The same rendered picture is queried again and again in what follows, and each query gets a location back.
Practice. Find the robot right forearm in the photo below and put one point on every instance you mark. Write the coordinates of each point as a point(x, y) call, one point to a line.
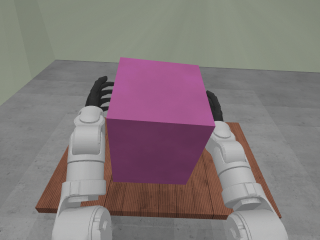
point(240, 192)

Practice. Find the carton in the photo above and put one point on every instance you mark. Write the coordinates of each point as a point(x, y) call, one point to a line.
point(159, 121)

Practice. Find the right robot upper arm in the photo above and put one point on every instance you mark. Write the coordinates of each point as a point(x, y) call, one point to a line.
point(257, 224)

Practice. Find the table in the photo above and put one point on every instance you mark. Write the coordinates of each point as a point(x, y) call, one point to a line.
point(200, 198)

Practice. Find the left robot upper arm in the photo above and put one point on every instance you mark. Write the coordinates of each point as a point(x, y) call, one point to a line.
point(83, 223)

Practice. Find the robot left forearm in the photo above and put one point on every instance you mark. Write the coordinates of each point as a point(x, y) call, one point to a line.
point(86, 158)

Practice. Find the right robot hand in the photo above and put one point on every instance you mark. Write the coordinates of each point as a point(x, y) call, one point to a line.
point(214, 106)

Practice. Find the left robot hand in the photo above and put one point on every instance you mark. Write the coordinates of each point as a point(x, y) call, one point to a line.
point(94, 97)

